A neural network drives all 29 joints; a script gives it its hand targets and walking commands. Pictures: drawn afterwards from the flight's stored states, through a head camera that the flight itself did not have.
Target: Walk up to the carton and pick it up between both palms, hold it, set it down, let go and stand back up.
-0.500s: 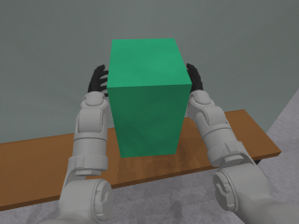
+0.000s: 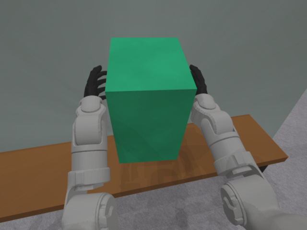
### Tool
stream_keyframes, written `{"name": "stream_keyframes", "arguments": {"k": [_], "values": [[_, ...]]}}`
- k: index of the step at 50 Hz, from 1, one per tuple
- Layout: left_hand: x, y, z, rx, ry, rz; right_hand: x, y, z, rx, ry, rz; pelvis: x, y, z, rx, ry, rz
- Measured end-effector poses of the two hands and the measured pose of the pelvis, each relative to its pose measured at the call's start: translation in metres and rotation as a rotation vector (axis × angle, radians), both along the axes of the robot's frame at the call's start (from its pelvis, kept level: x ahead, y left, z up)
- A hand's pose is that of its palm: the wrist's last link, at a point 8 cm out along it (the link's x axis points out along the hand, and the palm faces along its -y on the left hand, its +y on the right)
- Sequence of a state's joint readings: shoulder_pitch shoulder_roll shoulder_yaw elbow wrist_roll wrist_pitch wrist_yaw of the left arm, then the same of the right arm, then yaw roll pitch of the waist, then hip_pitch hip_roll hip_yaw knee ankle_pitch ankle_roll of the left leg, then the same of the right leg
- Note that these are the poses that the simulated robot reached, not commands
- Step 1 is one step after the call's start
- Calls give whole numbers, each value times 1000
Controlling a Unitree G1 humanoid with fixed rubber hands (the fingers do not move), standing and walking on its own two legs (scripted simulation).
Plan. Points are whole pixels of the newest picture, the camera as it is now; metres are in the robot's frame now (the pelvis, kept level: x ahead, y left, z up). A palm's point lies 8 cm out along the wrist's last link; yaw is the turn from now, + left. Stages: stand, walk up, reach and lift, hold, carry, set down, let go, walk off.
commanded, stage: hold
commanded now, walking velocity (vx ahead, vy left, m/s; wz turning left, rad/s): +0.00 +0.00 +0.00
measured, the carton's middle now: (146, 104) +0.39 +0.00 +0.17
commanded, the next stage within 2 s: none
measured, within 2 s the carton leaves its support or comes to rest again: neither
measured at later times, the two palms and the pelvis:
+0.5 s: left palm (90, 94) +0.36 +0.13 +0.23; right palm (197, 92) +0.37 -0.13 +0.21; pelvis -0.01 +0.00 +0.00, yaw +0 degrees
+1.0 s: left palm (87, 94) +0.35 +0.14 +0.23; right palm (196, 93) +0.36 -0.12 +0.21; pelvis +0.00 -0.01 +0.00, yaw +0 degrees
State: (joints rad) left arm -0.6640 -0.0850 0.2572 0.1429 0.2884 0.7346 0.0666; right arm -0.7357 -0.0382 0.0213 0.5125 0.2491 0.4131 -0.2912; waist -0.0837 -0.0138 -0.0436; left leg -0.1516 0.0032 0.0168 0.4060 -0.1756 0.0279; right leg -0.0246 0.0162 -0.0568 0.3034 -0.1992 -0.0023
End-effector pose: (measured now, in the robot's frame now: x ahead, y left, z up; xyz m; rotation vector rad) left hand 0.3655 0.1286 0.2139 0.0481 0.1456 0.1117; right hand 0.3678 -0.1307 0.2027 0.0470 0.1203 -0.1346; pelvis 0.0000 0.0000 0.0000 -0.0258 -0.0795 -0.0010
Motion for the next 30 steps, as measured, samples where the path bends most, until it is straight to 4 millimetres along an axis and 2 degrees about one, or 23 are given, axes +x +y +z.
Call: {"name": "stream_keyframes", "arguments": {"k": [7, 14, 30], "values": [[-4, 1, 9, 4, -15, 4, -4, 1, 7, -5, -15, 2, -4, 0, 0, 1, -20, -1], [-5, 3, 8, -7, 13, 10, -4, 3, 5, -11, 14, 8, -8, -2, 0, 2, -35, -5], [-6, 3, 19, 4, -13, 17, -2, 3, 13, -3, -11, 14, -6, -4, 0, 1, -35, 1]]}}
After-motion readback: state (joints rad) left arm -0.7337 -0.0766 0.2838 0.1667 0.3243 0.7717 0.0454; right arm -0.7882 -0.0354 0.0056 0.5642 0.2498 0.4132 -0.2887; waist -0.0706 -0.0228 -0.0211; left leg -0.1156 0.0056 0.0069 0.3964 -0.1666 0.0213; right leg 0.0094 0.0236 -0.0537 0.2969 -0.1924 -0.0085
